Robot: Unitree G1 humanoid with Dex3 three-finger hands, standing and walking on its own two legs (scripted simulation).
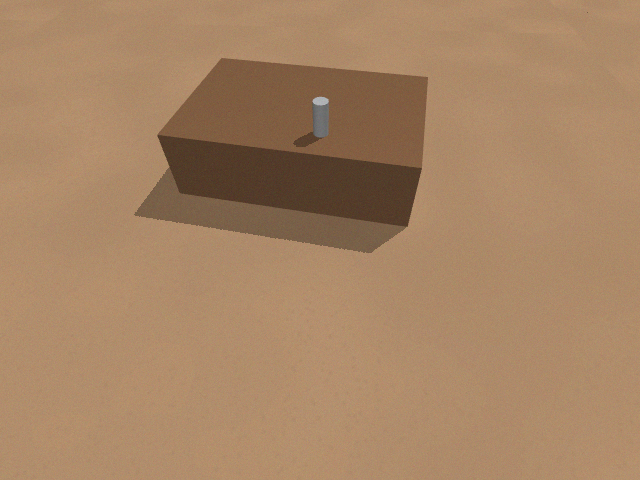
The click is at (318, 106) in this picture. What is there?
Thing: squat round
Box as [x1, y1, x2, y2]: [312, 97, 328, 137]
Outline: 316,97 312,101 313,133 314,135 321,137 325,136 328,133 328,100 324,97
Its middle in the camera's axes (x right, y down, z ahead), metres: +0.00 -0.50 +1.54
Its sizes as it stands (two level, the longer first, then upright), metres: 0.064 0.064 0.145
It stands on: a support 0.33 m high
